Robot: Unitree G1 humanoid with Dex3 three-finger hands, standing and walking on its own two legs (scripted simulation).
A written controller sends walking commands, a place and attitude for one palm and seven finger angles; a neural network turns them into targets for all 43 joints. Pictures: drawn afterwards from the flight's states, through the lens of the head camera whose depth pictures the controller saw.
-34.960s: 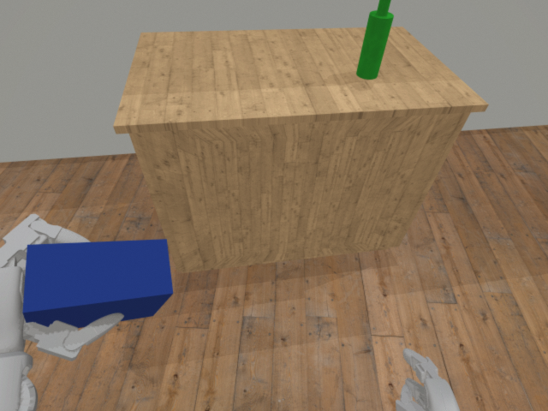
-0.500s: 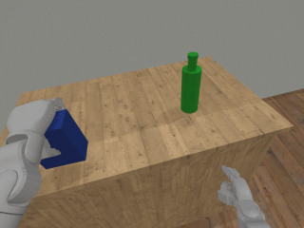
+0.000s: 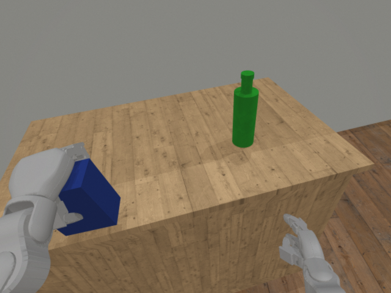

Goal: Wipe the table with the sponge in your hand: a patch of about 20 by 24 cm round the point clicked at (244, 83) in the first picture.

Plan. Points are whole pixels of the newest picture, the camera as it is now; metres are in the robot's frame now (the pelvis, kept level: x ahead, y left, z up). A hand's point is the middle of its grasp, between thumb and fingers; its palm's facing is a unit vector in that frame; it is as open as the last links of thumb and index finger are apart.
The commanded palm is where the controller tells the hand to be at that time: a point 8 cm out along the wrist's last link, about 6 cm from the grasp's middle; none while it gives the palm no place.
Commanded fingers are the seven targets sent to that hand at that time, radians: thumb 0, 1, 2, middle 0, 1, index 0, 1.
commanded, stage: bring the sponge back beside the body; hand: left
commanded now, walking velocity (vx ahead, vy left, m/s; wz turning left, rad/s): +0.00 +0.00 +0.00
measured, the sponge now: (83, 205) +0.21 +0.27 +0.11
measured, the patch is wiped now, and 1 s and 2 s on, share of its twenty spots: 1.00 1.00 1.00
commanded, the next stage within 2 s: step back with the hand held close in 0.46 s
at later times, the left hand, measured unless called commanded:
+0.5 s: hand (68, 191) +0.19 +0.27 +0.18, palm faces +0.22 -0.13 -0.97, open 10.5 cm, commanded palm +0.15 +0.27 +0.25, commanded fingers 0.00 0.10 1.30 -1.20 -1.60 -1.20 -1.60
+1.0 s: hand (67, 165) +0.20 +0.24 +0.24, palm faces +0.42 -0.76 -0.49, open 10.5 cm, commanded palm +0.13 +0.29 +0.24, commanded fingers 0.00 0.10 1.30 -1.20 -1.60 -1.20 -1.60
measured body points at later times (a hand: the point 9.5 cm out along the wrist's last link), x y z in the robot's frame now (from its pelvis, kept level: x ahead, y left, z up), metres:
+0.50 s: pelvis -0.01 -0.01 +0.00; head -0.06 -0.06 +0.44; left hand +0.18 +0.27 +0.23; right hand +0.27 -0.19 -0.05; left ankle +0.05 +0.12 -0.74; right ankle +0.02 -0.09 -0.74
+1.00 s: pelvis -0.02 +0.01 -0.01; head +0.00 +0.02 +0.44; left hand +0.17 +0.28 +0.26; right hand +0.10 -0.25 -0.11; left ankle +0.00 +0.11 -0.74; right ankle +0.02 -0.09 -0.74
